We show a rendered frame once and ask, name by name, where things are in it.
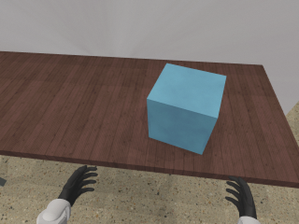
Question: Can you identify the table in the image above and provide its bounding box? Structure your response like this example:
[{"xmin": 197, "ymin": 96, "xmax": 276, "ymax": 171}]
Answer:
[{"xmin": 0, "ymin": 51, "xmax": 299, "ymax": 189}]

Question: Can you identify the carton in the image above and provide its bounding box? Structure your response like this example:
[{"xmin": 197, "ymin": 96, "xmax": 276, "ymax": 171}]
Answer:
[{"xmin": 147, "ymin": 63, "xmax": 226, "ymax": 155}]

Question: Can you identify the left robot forearm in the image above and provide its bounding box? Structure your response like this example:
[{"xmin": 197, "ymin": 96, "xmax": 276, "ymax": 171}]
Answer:
[{"xmin": 36, "ymin": 199, "xmax": 71, "ymax": 224}]

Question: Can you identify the robot left hand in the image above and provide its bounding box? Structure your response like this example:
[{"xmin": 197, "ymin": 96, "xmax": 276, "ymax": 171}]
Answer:
[{"xmin": 57, "ymin": 165, "xmax": 98, "ymax": 207}]

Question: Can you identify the robot right hand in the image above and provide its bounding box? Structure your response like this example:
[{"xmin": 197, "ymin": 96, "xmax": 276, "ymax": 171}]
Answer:
[{"xmin": 225, "ymin": 175, "xmax": 257, "ymax": 219}]

